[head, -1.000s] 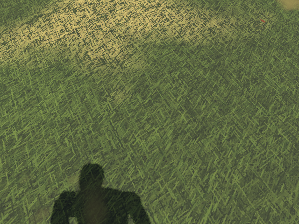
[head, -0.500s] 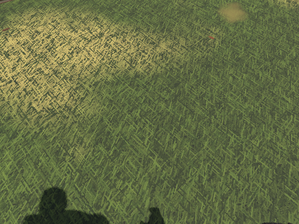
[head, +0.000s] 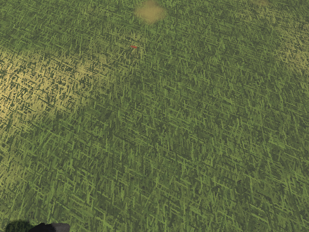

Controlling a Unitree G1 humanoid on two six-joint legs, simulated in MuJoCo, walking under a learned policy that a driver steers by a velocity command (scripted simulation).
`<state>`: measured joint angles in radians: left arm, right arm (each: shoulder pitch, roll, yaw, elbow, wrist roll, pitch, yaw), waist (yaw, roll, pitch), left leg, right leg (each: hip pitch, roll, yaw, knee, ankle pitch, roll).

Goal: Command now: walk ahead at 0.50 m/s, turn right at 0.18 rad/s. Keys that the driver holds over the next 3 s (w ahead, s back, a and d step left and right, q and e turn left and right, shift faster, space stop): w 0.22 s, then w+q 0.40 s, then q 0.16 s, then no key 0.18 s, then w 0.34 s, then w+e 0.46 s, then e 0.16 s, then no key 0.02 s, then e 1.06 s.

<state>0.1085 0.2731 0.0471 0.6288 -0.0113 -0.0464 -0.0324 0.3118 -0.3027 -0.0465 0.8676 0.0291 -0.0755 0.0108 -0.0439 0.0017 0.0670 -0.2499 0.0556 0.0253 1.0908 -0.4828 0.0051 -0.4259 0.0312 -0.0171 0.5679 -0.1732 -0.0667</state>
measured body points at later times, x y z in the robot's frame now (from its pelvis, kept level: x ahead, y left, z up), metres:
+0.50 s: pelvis +0.28 +0.05 -0.01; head +0.32 +0.06 +0.44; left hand +0.30 +0.35 -0.13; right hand +0.49 -0.19 -0.10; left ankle +0.38 +0.15 -0.73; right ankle +0.10 -0.08 -0.69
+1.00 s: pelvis +0.52 +0.06 +0.00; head +0.55 +0.06 +0.45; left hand +0.62 +0.36 -0.08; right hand +0.70 -0.18 -0.12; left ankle +0.39 +0.15 -0.68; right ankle +0.65 +0.00 -0.73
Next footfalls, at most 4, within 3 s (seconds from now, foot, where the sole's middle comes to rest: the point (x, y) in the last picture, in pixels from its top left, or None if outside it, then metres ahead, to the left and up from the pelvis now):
0.46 left None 0.42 0.15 -0.76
0.90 right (155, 174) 0.69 0.01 -0.76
1.28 left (109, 201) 0.57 0.22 -0.76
1.74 right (144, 126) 0.96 0.06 -0.76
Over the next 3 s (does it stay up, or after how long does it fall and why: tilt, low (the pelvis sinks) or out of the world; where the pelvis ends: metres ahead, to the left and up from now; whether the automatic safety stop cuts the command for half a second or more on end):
stays up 0.99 0.12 0.01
